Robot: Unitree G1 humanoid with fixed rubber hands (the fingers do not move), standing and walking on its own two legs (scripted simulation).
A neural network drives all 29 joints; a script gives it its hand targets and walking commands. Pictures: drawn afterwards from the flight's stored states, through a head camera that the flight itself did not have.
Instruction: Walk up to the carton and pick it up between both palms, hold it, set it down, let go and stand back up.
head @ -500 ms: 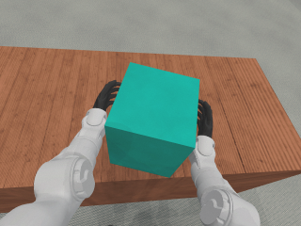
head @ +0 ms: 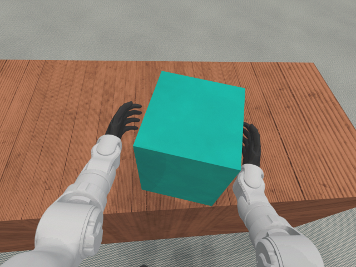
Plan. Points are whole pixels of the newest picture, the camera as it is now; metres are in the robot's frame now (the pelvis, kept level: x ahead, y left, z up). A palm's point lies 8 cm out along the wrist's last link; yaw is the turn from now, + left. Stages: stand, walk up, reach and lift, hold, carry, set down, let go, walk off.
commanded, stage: set down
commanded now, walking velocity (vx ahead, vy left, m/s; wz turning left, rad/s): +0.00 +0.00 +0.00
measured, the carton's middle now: (188, 143) +0.41 -0.05 -0.02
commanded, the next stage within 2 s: none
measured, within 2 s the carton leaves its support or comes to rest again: neither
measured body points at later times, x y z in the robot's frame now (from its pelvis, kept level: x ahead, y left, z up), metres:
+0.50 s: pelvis -0.04 +0.01 -0.01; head +0.03 +0.03 +0.44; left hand +0.37 +0.16 +0.00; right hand +0.30 -0.20 +0.00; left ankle +0.03 +0.09 -0.73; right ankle -0.01 -0.17 -0.73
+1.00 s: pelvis -0.04 -0.01 +0.00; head +0.00 +0.02 +0.44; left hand +0.29 +0.17 -0.02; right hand +0.24 -0.21 +0.00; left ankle +0.03 +0.09 -0.73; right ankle -0.01 -0.17 -0.73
